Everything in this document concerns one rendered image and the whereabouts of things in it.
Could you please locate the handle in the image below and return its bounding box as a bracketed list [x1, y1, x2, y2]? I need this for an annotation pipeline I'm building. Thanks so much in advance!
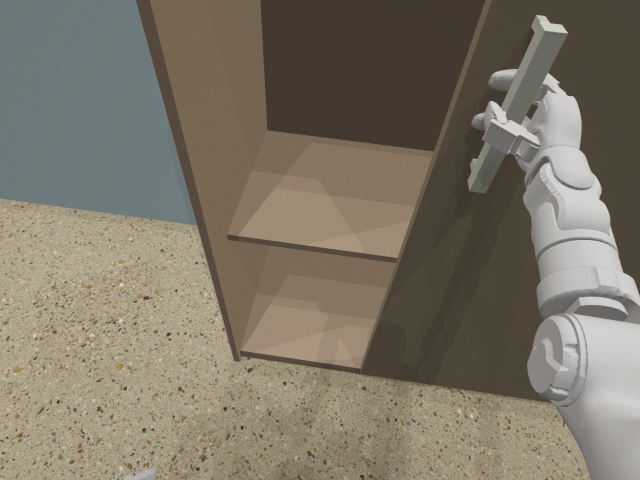
[468, 15, 568, 194]

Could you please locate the wardrobe door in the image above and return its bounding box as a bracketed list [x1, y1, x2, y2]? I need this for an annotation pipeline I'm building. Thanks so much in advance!
[360, 0, 640, 403]

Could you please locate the robot right upper arm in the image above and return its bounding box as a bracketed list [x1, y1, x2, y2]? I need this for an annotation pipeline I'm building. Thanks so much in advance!
[527, 313, 640, 480]

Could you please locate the right robot forearm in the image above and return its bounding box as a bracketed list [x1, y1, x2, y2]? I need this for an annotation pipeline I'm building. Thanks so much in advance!
[523, 146, 640, 324]

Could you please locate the robot right hand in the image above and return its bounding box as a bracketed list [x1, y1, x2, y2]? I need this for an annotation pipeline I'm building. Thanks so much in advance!
[471, 69, 582, 173]

